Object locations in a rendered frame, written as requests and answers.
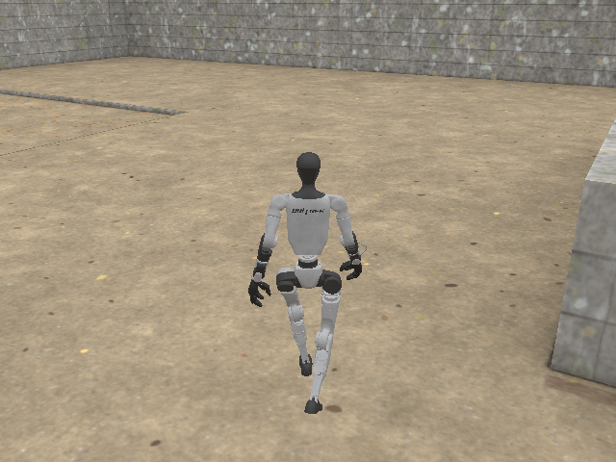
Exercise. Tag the left robot forearm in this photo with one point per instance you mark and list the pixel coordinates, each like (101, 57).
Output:
(262, 262)

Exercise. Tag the left robot thigh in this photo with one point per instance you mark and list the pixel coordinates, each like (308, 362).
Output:
(285, 281)

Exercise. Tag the robot right upper arm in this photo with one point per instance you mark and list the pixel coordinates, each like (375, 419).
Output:
(339, 205)

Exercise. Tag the robot left upper arm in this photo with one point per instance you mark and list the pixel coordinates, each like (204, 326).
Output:
(277, 204)

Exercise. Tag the left robot shin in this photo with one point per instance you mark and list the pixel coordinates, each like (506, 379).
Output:
(299, 333)

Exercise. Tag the robot right hand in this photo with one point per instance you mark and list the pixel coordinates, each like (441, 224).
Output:
(348, 266)

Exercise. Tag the right robot forearm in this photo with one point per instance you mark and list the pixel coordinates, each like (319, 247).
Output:
(353, 252)

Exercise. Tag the robot left hand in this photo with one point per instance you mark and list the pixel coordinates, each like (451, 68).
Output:
(254, 293)

